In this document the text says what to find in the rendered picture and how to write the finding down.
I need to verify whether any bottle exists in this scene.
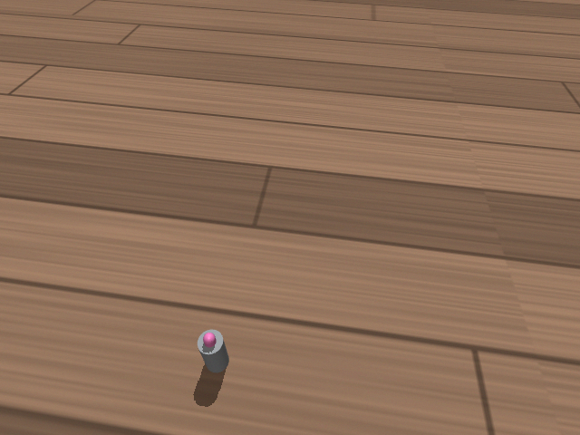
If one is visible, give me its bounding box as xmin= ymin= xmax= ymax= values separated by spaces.
xmin=198 ymin=329 xmax=229 ymax=372

